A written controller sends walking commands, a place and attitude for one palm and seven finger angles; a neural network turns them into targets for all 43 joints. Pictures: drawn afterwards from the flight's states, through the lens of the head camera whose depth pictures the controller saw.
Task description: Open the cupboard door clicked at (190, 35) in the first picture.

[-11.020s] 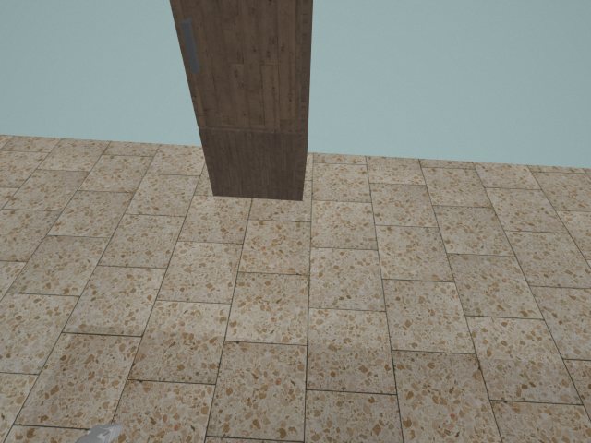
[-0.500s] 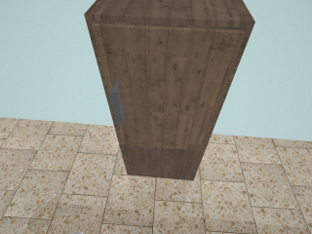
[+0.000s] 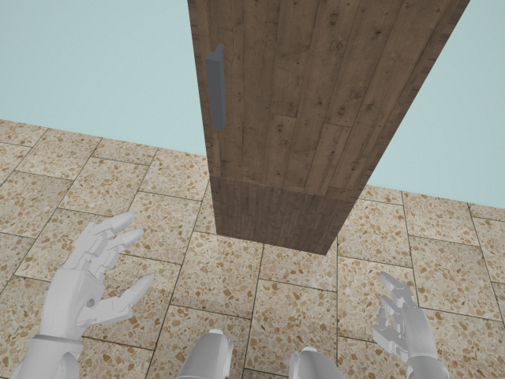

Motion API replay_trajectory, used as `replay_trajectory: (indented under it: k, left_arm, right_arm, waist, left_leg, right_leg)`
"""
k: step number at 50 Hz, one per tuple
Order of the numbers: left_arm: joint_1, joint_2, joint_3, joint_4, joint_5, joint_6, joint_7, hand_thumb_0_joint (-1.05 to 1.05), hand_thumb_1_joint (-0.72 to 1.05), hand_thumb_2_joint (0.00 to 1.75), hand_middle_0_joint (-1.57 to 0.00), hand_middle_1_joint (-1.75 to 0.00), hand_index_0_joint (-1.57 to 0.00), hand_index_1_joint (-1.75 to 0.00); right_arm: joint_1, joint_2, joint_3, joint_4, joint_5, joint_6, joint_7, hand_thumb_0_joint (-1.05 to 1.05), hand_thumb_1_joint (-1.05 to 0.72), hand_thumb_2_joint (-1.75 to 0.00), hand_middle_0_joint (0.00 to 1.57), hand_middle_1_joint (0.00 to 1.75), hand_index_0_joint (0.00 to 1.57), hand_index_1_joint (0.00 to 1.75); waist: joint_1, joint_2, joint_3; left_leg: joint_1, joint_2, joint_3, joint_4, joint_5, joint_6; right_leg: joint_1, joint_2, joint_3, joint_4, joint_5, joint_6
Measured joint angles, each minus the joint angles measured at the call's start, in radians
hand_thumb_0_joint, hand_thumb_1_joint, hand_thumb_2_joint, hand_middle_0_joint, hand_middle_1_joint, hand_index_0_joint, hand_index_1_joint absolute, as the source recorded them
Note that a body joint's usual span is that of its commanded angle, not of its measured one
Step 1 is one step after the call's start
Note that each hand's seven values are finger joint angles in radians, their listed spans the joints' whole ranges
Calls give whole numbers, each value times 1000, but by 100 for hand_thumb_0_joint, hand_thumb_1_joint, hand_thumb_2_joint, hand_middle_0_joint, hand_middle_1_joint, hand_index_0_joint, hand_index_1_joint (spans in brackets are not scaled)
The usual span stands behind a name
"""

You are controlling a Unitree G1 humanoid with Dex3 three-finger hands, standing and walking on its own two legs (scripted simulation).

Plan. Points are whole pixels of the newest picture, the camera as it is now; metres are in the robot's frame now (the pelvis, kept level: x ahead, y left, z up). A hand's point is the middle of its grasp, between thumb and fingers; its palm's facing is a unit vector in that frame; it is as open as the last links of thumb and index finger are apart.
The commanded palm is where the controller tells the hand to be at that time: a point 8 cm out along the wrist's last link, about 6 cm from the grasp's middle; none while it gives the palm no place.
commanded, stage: raise the hand with hooked fingers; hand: left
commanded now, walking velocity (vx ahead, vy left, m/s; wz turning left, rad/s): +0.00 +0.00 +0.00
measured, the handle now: (219, 88) +0.63 +0.15 +0.08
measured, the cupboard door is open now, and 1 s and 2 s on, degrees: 0 0 0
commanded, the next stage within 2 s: move the hooked fingers beside the handle in 1.52 s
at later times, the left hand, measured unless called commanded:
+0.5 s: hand (110, 249) +0.27 +0.24 +0.06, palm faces -0.12 -0.99 -0.05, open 12.5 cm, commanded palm +0.25 +0.30 +0.08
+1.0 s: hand (69, 199) +0.32 +0.30 +0.10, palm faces -0.04 -1.00 -0.06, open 13.9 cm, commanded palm +0.29 +0.35 +0.10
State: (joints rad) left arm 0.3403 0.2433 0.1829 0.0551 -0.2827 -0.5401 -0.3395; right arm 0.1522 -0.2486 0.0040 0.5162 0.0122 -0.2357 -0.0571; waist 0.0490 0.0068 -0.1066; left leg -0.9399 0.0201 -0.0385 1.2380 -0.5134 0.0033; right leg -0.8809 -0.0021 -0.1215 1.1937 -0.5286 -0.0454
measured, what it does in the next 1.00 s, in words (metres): stands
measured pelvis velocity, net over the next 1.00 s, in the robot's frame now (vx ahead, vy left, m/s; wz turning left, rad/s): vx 0.03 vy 0.04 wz -0.02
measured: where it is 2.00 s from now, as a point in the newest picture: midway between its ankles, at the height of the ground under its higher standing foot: outside the picture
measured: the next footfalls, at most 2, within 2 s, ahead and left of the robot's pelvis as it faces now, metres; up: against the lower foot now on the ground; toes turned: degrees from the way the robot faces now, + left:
none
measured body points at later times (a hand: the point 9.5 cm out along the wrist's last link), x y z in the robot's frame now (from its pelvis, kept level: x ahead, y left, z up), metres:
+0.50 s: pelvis +0.01 +0.03 +0.02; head +0.09 +0.05 +0.47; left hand +0.27 +0.30 +0.06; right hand +0.16 -0.24 -0.05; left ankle +0.05 +0.11 -0.64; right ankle +0.04 -0.10 -0.64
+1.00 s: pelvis +0.03 +0.04 +0.04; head +0.09 +0.06 +0.48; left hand +0.31 +0.36 +0.11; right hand +0.19 -0.21 -0.04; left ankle +0.05 +0.11 -0.64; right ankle +0.04 -0.10 -0.64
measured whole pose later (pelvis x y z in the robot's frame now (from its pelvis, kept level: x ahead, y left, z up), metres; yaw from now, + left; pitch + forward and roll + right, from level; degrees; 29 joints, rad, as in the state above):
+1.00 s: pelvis +0.03 +0.04 +0.04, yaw -1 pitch +13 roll -4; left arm 0.00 0.44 0.43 0.36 -0.37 -0.31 -0.55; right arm 0.27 -0.27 0.05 0.54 0.03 -0.19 -0.06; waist 0.00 0.02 -0.10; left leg -0.81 0.01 0.00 1.05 -0.47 0.05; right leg -0.74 0.00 -0.08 0.97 -0.45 0.01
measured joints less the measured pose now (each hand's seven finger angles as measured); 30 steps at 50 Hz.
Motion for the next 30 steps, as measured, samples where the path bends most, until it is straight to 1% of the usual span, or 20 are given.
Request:
replay_trajectory:
  k: [2, 3, 6, 8, 9, 10, 12, 15, 17, 19, 21, 23, 25, 27, 30]
  left_arm:
    - [-61, 22, -14, -7, 3, 29, -25, 1, 38, 67, -23, -64, -23, -64]
    - [-91, 33, -19, 2, 5, 58, -41, 1, 35, 66, -24, -65, -24, -65]
    - [-157, 59, -18, 58, 0, 189, -77, 1, 28, 63, -24, -70, -24, -70]
    - [-162, 63, 2, 87, -15, 271, -74, 1, 24, 61, -25, -73, -25, -73]
    - [-154, 61, 16, 93, -24, 296, -63, 1, 21, 60, -25, -74, -25, -74]
    - [-141, 58, 32, 94, -33, 307, -47, 1, 19, 59, -25, -76, -25, -76]
    - [-110, 50, 65, 80, -40, 291, -9, 0, 15, 57, -26, -79, -26, -79]
    - [-79, 48, 101, 64, -35, 207, 30, 0, 8, 54, -26, -83, -26, -83]
    - [-82, 57, 111, 72, -27, 154, 27, 0, 3, 52, -26, -86, -26, -86]
    - [-96, 68, 107, 93, -24, 130, 2, 0, -2, 50, -26, -89, -26, -89]
    - [-115, 76, 97, 118, -27, 137, -37, 0, -6, 48, -27, -92, -27, -92]
    - [-131, 84, 89, 137, -31, 163, -73, 0, -11, 46, -27, -95, -27, -95]
    - [-139, 91, 89, 140, -33, 189, -93, 0, -16, 44, -27, -98, -27, -98]
    - [-142, 98, 100, 129, -41, 200, -95, 0, -20, 42, -28, -101, -28, -101]
    - [-150, 103, 129, 110, -56, 189, -79, -1, -27, 39, -29, -106, -29, -106]
  right_arm:
    - [14, 17, 29, 19, 7, 4, -6, 1, -90, -90, 20, 30, 20, 30]
    - [22, 26, 41, 26, 11, 9, -8, 1, -90, -90, 20, 30, 20, 30]
    - [60, 48, 64, 33, 23, 33, -14, 2, -90, -90, 20, 30, 20, 30]
    - [93, 53, 67, 29, 27, 49, -18, 2, -90, -90, 20, 30, 20, 30]
    - [110, 53, 65, 27, 27, 54, -19, 2, -90, -90, 20, 30, 20, 30]
    - [127, 51, 60, 27, 26, 56, -20, 2, -90, -90, 20, 30, 20, 30]
    - [158, 42, 44, 30, 21, 51, -20, 2, -90, -90, 20, 30, 20, 30]
    - [185, 18, 19, 46, 13, 37, -13, 2, -90, -90, 20, 30, 20, 30]
    - [186, -4, 9, 58, 11, 29, -9, 2, -90, -90, 20, 30, 20, 30]
    - [174, -26, 3, 65, 13, 22, -8, 2, -90, -90, 20, 30, 20, 30]
    - [156, -40, 0, 64, 18, 16, -11, 2, -90, -90, 20, 30, 20, 30]
    - [134, -45, -1, 57, 22, 11, -15, 2, -90, -90, 20, 30, 20, 30]
    - [116, -42, 0, 46, 23, 5, -20, 2, -90, -90, 20, 30, 20, 30]
    - [104, -34, 3, 31, 21, -1, -20, 2, -90, -90, 20, 30, 20, 30]
    - [94, -20, 10, 13, 18, -5, -14, 2, -90, -90, 20, 30, 20, 30]
  waist:
    - [-11, 18, 3]
    - [-19, 25, 4]
    - [-49, 36, 7]
    - [-70, 37, 9]
    - [-77, 36, 8]
    - [-82, 34, 7]
    - [-84, 28, 1]
    - [-80, 21, -8]
    - [-76, 19, -10]
    - [-74, 21, -8]
    - [-73, 20, -2]
    - [-73, 17, 3]
    - [-74, 11, 6]
    - [-73, 5, 7]
    - [-68, 1, 1]
  left_leg:
    - [-12, 1, -5, 4, 6, 3]
    - [-14, 1, -4, 0, 11, 4]
    - [-2, 2, 14, -36, 30, 11]
    - [20, 3, 31, -73, 43, 17]
    - [33, 3, 39, -91, 48, 20]
    - [45, 4, 47, -108, 52, 22]
    - [63, 5, 57, -133, 57, 26]
    - [70, 1, 59, -143, 55, 31]
    - [62, -4, 54, -133, 48, 35]
    - [51, -8, 48, -119, 41, 39]
    - [46, -11, 46, -112, 37, 42]
    - [50, -11, 47, -113, 35, 45]
    - [61, -10, 49, -123, 35, 47]
    - [77, -9, 50, -136, 36, 47]
    - [99, -9, 48, -153, 36, 47]
  right_leg:
    - [-7, 1, -5, -4, 9, 3]
    - [-9, 2, -4, -10, 15, 5]
    - [-5, 3, 14, -41, 38, 13]
    - [9, 3, 31, -72, 54, 19]
    - [17, 4, 39, -89, 61, 22]
    - [26, 6, 47, -104, 67, 24]
    - [39, 7, 57, -128, 76, 28]
    - [49, 4, 59, -141, 75, 34]
    - [46, -1, 54, -134, 68, 38]
    - [41, -5, 48, -126, 61, 41]
    - [39, -8, 46, -122, 57, 45]
    - [44, -8, 47, -128, 58, 49]
    - [56, -6, 49, -140, 61, 50]
    - [72, -4, 51, -156, 64, 50]
    - [98, -3, 49, -179, 67, 52]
